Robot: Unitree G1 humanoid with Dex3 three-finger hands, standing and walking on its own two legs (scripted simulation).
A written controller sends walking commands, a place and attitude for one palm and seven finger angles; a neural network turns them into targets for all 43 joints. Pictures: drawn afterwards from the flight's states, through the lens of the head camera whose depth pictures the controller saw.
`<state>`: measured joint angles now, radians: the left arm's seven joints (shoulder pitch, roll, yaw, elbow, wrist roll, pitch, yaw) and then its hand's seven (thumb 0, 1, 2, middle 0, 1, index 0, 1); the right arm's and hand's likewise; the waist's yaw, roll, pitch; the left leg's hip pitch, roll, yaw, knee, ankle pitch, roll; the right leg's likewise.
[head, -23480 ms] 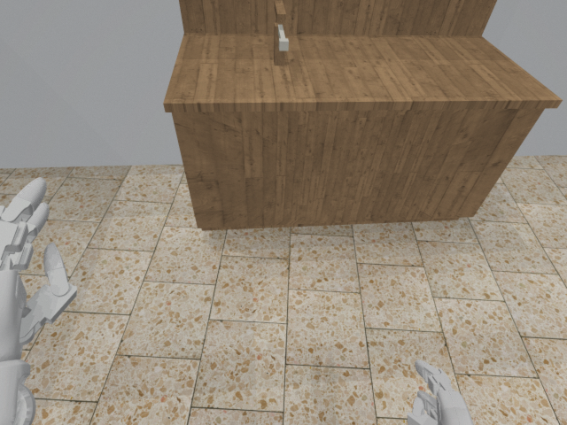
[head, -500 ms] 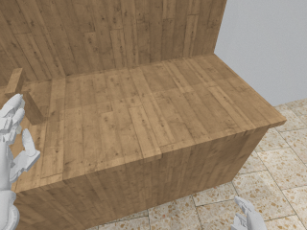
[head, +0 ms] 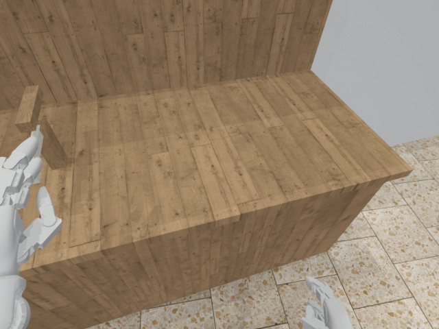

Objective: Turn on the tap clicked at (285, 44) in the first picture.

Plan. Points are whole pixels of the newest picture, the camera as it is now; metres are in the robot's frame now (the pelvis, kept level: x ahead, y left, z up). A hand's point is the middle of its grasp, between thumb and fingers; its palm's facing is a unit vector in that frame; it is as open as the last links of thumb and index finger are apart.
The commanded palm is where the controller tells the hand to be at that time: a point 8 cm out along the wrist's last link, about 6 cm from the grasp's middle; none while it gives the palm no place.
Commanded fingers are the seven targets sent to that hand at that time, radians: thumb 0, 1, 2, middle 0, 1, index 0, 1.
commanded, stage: come to a stop and stand still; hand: left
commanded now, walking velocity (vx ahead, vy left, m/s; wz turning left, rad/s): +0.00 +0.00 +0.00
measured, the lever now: (29, 175) +0.35 +0.41 +0.06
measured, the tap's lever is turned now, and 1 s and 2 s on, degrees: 0 0 0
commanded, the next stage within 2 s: look again from close up in 0.48 s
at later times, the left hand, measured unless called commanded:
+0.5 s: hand (41, 233) +0.19 +0.25 +0.17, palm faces +0.41 -0.84 -0.36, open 7.4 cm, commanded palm +0.13 +0.27 +0.17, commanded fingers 0.00 0.90 0.90 -0.20 -0.30 -0.20 -0.30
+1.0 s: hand (43, 198) +0.24 +0.27 +0.17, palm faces +0.35 -0.87 -0.35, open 7.4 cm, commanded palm +0.18 +0.30 +0.17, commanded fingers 0.00 0.90 0.90 -0.20 -0.30 -0.20 -0.30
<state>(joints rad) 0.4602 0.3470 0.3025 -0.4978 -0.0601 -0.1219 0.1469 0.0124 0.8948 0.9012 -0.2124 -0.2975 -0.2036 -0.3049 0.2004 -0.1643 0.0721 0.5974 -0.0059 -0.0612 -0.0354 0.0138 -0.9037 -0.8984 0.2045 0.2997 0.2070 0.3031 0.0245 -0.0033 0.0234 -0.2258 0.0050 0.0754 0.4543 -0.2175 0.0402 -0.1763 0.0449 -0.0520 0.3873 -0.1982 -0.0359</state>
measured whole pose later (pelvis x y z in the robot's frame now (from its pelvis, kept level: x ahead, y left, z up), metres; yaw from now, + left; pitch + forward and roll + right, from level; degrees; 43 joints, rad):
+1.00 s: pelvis +0.01 +0.03 +0.00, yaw -2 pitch +0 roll -1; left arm 0.35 0.38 0.35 -0.49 -0.03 -0.22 0.09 0.01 0.89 0.90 -0.21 -0.30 -0.20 -0.31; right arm 0.20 -0.19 0.05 0.57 0.00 -0.14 -0.01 0.01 -0.91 -0.90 0.20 0.30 0.20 0.30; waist 0.04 -0.05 0.06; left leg -0.22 -0.04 0.09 0.46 -0.23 0.09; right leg -0.20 0.02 0.00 0.42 -0.22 0.00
